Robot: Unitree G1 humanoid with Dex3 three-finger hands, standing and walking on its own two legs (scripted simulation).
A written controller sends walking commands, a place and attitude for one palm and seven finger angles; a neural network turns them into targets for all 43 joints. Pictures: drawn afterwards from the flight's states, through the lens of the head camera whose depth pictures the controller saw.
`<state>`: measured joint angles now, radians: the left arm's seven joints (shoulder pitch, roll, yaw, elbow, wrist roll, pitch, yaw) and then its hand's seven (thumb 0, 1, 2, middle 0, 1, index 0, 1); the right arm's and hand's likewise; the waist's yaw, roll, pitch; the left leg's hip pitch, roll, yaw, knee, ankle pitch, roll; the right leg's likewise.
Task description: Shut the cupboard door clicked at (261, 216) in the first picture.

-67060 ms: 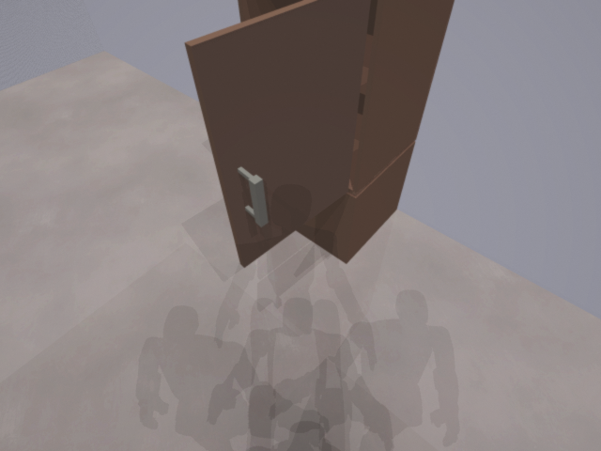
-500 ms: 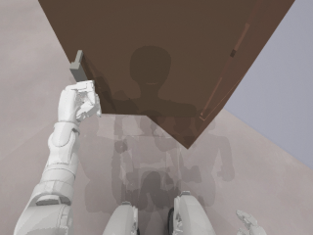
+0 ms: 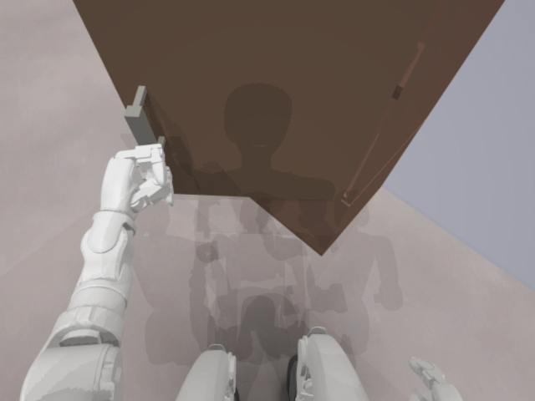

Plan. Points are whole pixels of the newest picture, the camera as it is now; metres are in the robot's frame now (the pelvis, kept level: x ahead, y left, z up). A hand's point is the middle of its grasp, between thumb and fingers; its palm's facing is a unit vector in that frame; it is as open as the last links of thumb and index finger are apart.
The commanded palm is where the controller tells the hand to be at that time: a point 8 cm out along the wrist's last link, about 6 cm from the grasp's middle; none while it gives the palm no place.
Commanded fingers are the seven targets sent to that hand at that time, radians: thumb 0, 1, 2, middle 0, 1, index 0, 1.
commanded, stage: push the door shut along its arc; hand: left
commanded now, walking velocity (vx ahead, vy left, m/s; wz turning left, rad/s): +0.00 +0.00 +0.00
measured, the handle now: (149, 130) +0.53 +0.19 +0.03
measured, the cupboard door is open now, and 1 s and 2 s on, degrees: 40 31 19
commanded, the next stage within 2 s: pull the fist back off the door in 1.44 s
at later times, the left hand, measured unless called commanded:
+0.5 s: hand (174, 150) +0.48 +0.14 +0.04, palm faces -0.21 -0.98 -0.03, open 3.1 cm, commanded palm +0.48 +0.18 +0.03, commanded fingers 0.00 0.90 0.90 -1.30 -1.50 -1.30 -1.50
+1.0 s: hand (205, 116) +0.56 +0.10 +0.04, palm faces -0.34 -0.94 -0.04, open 3.0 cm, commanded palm +0.55 +0.14 +0.03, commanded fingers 0.00 0.90 0.90 -1.30 -1.50 -1.30 -1.50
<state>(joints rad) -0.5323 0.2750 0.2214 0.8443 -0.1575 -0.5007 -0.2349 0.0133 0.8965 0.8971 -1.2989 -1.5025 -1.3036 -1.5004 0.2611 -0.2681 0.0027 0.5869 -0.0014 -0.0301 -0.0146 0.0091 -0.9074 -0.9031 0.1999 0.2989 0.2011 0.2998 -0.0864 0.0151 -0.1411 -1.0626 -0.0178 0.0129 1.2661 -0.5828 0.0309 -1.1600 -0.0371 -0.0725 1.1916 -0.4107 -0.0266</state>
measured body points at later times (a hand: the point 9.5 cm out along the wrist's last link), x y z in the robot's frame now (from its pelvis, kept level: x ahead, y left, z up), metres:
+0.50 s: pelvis -0.01 +0.01 -0.01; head +0.14 +0.02 +0.41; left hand +0.49 +0.20 +0.04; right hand +0.03 -0.27 -0.13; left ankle +0.01 +0.10 -0.63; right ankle +0.08 -0.11 -0.63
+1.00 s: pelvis +0.00 +0.01 -0.03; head +0.19 +0.01 +0.38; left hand +0.57 +0.15 +0.04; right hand -0.01 -0.26 -0.13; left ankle +0.01 +0.10 -0.63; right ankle +0.08 -0.11 -0.63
